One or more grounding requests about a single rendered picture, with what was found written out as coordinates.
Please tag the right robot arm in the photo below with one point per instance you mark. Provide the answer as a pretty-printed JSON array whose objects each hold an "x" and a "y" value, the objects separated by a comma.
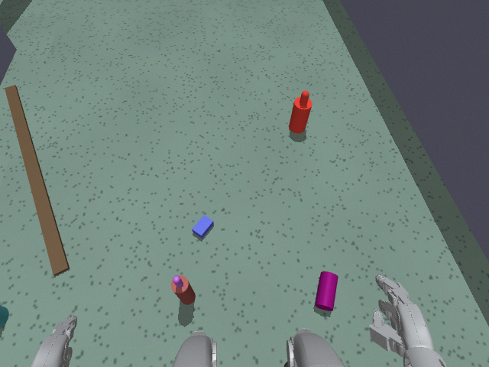
[{"x": 422, "y": 357}]

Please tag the left robot hand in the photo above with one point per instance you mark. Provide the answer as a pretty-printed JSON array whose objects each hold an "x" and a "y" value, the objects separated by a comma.
[{"x": 54, "y": 351}]

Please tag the right robot hand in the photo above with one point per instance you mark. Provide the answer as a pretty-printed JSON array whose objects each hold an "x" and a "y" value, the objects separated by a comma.
[{"x": 407, "y": 320}]

